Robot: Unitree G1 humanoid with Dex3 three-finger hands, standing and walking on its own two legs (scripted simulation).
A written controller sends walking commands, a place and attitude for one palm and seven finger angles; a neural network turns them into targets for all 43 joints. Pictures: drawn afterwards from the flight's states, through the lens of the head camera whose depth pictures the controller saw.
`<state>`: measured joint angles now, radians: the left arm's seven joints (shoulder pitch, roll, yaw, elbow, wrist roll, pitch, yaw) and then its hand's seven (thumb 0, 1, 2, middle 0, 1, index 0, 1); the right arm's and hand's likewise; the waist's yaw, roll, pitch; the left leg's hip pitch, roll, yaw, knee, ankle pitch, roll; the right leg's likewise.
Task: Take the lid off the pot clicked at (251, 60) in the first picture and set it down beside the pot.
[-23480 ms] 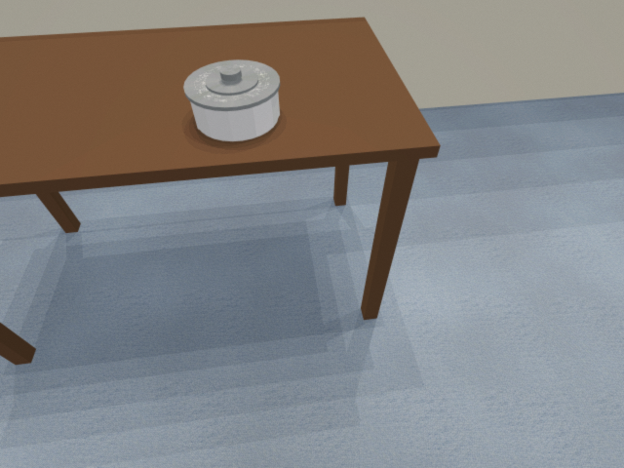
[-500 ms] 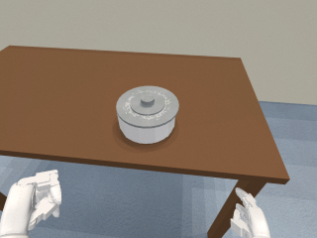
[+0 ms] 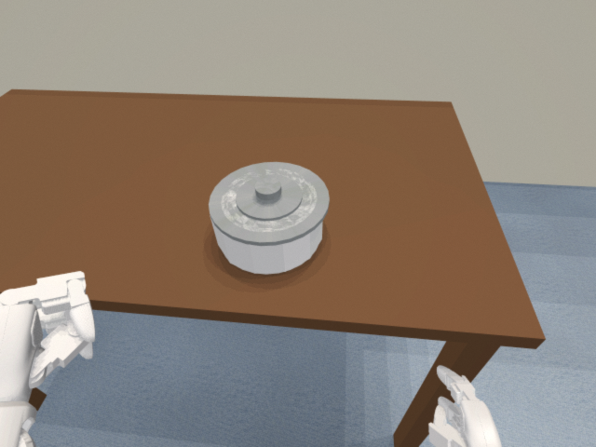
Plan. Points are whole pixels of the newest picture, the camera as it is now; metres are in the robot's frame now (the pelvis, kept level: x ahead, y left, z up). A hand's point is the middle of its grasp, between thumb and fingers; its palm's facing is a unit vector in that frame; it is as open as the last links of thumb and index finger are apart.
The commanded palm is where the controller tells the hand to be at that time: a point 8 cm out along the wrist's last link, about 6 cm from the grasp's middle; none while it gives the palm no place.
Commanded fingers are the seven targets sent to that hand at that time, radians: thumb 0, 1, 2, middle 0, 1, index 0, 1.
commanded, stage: reach forward and open the fingers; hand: left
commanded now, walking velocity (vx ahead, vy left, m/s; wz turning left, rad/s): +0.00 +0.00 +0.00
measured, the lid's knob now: (268, 188) +0.46 +0.11 +0.11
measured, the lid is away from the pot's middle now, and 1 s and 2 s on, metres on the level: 0.01 0.01 0.01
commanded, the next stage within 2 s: move the open hand above the knob in 1.08 s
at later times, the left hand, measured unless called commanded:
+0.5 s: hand (63, 328) +0.18 +0.27 +0.14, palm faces -0.15 -0.03 -0.99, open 4.3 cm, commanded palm +0.17 +0.26 +0.21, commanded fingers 0.00 0.04 1.42 -1.02 -0.54 -1.02 -0.54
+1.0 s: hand (72, 276) +0.23 +0.28 +0.17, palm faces -0.07 -0.03 -1.00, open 9.7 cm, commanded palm +0.20 +0.27 +0.23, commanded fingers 0.00 -0.34 1.56 -0.86 -0.08 -0.86 -0.08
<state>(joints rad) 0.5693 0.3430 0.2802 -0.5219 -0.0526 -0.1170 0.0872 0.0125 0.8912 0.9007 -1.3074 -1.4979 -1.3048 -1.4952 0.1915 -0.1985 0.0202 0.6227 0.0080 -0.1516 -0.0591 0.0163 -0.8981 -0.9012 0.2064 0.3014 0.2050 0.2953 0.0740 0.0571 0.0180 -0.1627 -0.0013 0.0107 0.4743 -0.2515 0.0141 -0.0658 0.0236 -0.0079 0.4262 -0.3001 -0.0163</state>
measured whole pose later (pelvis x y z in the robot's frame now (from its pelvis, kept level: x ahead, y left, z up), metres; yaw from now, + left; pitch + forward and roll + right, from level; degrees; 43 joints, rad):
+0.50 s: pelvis -0.03 +0.00 +0.00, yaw +2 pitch -1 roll -1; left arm 0.25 0.74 0.13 -0.39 0.68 0.09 -0.29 0.00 0.32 1.27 -1.14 -0.88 -1.14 -0.87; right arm 0.08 -0.29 0.02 0.56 0.05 0.07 -0.03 0.01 -0.90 -0.90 0.20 0.30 0.20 0.29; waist 0.09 0.14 0.00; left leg -0.26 -0.02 -0.02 0.47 -0.19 0.02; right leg -0.16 0.01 -0.04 0.45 -0.27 -0.01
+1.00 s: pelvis -0.06 +0.03 +0.00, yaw +1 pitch -3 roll -1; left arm -0.13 0.71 0.02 -0.18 0.73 0.11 -0.35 0.00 -0.30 1.54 -0.89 -0.13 -0.88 -0.13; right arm 0.10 -0.28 0.03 0.57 0.06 0.07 0.00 0.02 -0.90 -0.90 0.20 0.30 0.20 0.29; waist 0.07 0.12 0.03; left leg -0.25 -0.04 0.01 0.44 -0.14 0.05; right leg -0.18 -0.02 -0.01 0.46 -0.23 0.02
